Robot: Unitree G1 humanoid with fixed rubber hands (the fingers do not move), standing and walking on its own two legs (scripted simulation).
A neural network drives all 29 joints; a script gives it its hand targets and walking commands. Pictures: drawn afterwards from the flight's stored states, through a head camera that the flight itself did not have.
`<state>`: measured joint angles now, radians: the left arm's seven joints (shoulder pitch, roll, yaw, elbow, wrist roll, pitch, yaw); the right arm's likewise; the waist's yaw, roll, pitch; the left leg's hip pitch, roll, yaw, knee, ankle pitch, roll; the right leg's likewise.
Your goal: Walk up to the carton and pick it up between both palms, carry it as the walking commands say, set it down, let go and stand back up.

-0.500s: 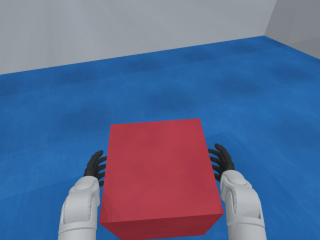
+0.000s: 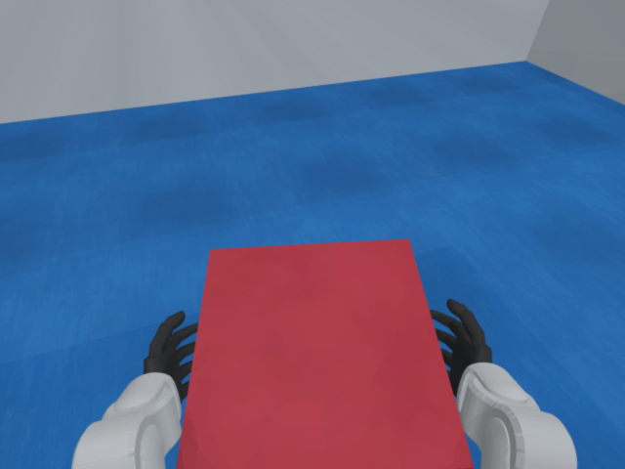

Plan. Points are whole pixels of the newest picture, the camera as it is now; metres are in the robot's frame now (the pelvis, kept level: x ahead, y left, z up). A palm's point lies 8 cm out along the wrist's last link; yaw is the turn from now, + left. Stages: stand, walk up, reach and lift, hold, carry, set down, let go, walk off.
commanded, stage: carry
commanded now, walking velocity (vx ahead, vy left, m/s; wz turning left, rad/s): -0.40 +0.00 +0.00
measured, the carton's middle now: (316, 381) +0.25 +0.01 +0.02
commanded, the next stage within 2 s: none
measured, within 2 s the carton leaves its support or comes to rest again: neither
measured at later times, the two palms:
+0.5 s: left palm out of the picture -0.04 +0.16 +0.09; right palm out of the picture -0.03 -0.17 +0.10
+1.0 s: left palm out of the picture -0.29 +0.17 +0.08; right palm out of the picture -0.31 -0.16 +0.08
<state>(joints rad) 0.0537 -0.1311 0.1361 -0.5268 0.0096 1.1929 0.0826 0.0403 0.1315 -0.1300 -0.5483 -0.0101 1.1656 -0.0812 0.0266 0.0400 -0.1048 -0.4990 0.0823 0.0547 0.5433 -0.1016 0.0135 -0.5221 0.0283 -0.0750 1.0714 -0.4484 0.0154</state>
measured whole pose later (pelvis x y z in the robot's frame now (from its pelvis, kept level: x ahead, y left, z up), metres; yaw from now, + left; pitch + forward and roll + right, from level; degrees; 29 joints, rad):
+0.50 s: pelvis -0.26 +0.00 +0.00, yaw +0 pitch +2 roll +4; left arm 0.08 -0.13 0.15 -0.53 0.03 1.18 0.05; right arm -0.01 0.13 -0.12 -0.52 0.00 1.20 -0.11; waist -0.01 -0.03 -0.11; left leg -0.31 -0.02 0.07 0.85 -0.51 -0.03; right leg -0.49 -0.10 -0.06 0.43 0.03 -0.03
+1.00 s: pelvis -0.54 +0.02 -0.01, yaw -3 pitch +4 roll -4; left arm 0.00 -0.13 0.11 -0.54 0.00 1.20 0.10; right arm 0.05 0.13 -0.15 -0.59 -0.01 1.15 -0.06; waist 0.01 0.08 -0.06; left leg -0.56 0.11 0.11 0.40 0.10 0.04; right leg -0.24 0.04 -0.09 0.56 -0.45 0.00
